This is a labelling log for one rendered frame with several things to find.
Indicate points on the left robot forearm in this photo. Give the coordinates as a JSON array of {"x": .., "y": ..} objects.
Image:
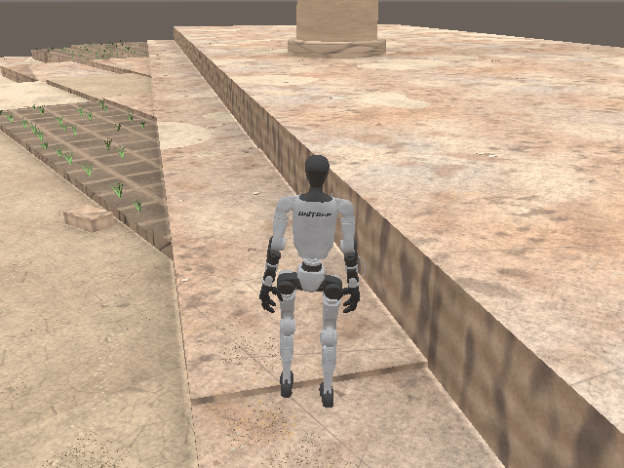
[{"x": 271, "y": 264}]

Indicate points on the robot right upper arm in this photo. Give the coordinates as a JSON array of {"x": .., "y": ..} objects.
[{"x": 345, "y": 208}]

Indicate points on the right robot foot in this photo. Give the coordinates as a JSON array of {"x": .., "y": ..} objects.
[{"x": 327, "y": 399}]

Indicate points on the robot left upper arm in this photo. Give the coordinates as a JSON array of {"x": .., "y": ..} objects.
[{"x": 284, "y": 205}]

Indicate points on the robot left hand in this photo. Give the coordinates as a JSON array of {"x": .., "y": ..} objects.
[{"x": 265, "y": 298}]

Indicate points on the humanoid robot head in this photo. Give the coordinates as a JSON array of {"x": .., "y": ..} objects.
[{"x": 317, "y": 169}]

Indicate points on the right robot forearm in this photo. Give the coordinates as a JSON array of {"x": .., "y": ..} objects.
[{"x": 351, "y": 267}]

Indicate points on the robot right hand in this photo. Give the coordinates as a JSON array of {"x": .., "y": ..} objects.
[{"x": 353, "y": 300}]

